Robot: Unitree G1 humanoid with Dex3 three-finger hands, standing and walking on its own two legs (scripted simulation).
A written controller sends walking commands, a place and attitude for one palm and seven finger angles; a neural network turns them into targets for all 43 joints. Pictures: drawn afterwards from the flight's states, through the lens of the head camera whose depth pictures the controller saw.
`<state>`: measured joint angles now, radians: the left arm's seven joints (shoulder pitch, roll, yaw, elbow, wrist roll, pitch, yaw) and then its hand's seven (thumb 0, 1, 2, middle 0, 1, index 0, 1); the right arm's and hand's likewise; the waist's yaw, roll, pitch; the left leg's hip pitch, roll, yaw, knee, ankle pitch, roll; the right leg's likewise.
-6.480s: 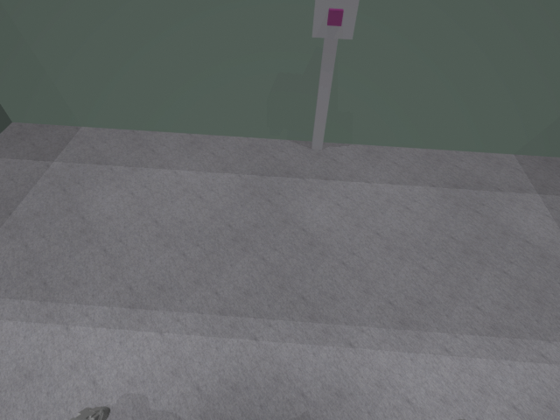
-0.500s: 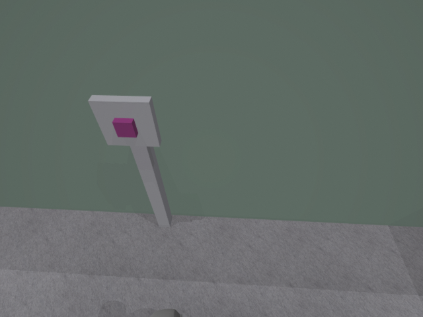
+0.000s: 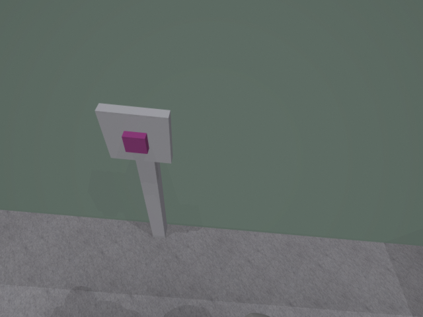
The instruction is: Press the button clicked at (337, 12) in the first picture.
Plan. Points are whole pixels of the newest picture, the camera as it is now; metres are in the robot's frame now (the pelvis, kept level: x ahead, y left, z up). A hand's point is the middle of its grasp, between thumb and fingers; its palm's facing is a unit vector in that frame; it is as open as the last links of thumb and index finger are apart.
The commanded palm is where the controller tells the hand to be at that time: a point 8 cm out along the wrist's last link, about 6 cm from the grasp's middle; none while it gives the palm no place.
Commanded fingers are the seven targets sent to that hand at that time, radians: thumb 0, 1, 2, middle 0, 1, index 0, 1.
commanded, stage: come to a stop and stand still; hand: left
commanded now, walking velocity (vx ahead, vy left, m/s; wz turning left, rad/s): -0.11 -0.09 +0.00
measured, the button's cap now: (136, 141) +0.53 +0.24 -0.04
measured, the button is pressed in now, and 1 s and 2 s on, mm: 0 0 0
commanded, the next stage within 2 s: look again from close up in 1.90 s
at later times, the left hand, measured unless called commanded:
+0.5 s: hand out of the picture +0.03 +0.10 -0.17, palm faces +0.01 -0.97 -0.24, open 7.2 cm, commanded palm none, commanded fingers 0.00 0.90 0.90 -0.20 -0.30 -0.20 -0.30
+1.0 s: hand out of the picture -0.09 +0.07 -0.18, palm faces +0.04 -0.99 -0.15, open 7.4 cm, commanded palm none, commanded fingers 0.00 0.90 0.90 -0.20 -0.30 -0.20 -0.30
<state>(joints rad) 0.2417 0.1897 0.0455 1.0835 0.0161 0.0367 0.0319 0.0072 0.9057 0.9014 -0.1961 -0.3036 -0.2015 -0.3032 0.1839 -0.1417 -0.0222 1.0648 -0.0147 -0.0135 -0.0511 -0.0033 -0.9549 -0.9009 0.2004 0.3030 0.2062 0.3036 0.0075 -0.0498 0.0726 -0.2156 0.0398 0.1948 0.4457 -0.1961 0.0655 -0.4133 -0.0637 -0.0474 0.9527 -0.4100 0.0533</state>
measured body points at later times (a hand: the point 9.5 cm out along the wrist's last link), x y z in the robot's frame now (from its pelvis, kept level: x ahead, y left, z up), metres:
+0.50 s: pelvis -0.03 -0.08 +0.00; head -0.03 -0.10 +0.44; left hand +0.03 +0.15 -0.15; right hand -0.04 -0.30 -0.18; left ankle -0.03 +0.06 -0.73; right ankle -0.02 -0.17 -0.74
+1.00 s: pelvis -0.06 -0.08 +0.00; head -0.06 -0.08 +0.45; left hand -0.09 +0.12 -0.16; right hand -0.09 -0.29 -0.16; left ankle -0.04 +0.05 -0.74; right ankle -0.02 -0.17 -0.74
